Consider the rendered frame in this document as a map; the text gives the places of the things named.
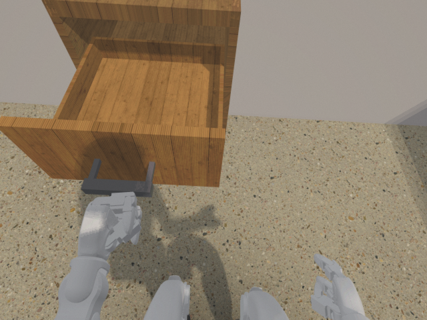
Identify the left robot thigh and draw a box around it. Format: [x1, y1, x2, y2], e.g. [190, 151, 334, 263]
[143, 280, 190, 320]

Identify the robot right hand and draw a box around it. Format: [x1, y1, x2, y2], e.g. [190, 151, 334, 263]
[310, 253, 365, 320]

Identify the robot left hand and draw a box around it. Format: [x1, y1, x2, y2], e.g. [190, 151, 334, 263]
[77, 192, 142, 261]

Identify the handle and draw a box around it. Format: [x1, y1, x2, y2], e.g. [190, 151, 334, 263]
[81, 159, 155, 197]

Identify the cabinet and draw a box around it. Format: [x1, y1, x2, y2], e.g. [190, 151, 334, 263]
[42, 0, 241, 129]

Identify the drawer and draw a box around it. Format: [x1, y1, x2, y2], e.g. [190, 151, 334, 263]
[0, 37, 226, 187]

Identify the right robot thigh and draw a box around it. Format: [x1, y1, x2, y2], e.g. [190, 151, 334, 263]
[240, 291, 289, 320]

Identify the left robot forearm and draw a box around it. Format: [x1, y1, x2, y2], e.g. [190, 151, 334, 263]
[54, 256, 110, 320]

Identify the robot thigh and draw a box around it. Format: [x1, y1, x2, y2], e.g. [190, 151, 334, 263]
[143, 280, 190, 320]
[240, 291, 289, 320]

